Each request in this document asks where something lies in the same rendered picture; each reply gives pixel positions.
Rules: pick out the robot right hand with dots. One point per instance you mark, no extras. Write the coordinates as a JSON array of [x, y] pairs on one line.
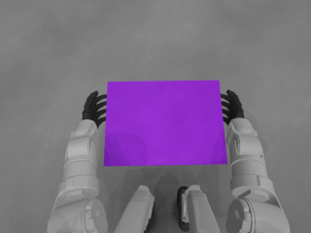
[[234, 107]]

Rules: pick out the right robot forearm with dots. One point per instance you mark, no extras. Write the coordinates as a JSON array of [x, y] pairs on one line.
[[248, 168]]

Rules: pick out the left robot upper arm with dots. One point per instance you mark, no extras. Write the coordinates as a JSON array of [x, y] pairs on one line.
[[83, 216]]

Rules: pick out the left robot forearm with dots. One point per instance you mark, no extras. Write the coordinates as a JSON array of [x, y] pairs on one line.
[[80, 166]]

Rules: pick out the carton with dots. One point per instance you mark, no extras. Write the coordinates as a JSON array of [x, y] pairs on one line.
[[158, 123]]

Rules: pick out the robot left thigh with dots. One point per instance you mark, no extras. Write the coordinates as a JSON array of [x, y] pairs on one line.
[[138, 209]]

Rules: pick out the right robot upper arm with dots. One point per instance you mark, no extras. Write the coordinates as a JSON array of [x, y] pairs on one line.
[[245, 215]]

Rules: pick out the right robot foot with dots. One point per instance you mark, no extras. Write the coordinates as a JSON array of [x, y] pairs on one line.
[[184, 226]]

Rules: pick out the robot left hand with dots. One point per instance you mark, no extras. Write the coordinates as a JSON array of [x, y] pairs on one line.
[[91, 108]]

